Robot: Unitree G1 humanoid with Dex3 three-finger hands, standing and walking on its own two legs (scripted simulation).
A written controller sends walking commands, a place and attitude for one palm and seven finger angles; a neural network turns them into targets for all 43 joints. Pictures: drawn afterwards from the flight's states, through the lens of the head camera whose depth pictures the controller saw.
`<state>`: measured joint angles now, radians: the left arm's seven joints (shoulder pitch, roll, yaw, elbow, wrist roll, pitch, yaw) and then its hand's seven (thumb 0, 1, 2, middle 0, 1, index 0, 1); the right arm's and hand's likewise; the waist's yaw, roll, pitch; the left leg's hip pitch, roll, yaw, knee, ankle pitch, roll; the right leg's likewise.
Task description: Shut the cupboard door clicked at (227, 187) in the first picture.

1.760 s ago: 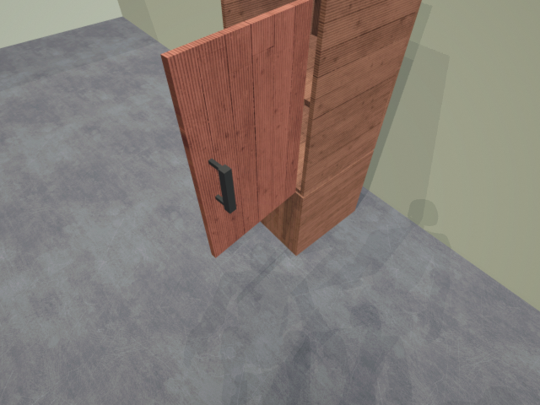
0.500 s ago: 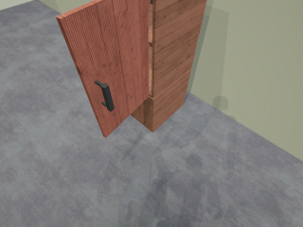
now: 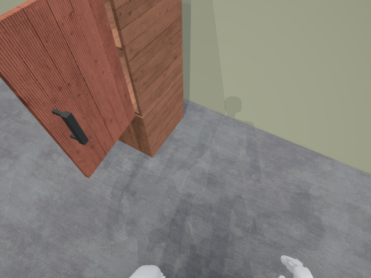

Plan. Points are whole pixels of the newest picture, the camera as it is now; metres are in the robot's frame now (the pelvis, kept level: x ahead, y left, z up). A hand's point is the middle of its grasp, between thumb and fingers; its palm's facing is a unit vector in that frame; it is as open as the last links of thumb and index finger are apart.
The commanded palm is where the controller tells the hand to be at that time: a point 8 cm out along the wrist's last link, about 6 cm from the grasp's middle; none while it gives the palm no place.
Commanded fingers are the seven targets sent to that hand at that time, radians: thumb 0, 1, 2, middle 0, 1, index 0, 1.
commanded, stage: walk to a spot facing it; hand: left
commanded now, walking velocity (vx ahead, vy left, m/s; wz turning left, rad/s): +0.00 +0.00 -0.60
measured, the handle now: (70, 127) +0.48 +0.40 -0.06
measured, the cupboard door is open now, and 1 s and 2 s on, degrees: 96 96 96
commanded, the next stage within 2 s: turn to face it in 1.82 s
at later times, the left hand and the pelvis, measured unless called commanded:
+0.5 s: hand (125, 263) +0.16 +0.17 -0.17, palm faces -0.29 -0.91 -0.29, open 7.3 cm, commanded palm none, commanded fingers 0.00 0.90 0.90 -0.20 -0.30 -0.20 -0.30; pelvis +0.00 -0.01 -0.02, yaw -18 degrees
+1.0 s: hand (192, 202) +0.32 +0.02 -0.16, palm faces -0.61 -0.77 -0.17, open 7.4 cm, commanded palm none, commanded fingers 0.00 0.90 0.90 -0.20 -0.30 -0.20 -0.30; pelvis +0.11 -0.06 +0.00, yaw -37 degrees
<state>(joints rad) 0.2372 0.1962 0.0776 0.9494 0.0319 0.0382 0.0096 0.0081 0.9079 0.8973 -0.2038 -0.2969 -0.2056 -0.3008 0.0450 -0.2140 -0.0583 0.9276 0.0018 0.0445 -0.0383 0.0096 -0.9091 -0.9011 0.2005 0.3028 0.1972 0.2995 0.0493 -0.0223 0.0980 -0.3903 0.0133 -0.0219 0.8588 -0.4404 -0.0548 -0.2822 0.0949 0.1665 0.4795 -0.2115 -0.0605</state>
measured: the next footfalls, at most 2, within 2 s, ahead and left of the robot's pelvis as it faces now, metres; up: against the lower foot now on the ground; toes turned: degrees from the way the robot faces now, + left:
left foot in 0.12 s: +0.03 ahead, +0.16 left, +0.00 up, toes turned -5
right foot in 0.44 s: +0.01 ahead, -0.14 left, +0.00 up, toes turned -19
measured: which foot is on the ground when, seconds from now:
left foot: up 0.00-0.10, down 0.12-0.42, up 0.44-0.72, down 0.74-1.00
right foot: down 0.00-0.10, up 0.12-0.42, down 0.44-0.74, up 0.76-1.00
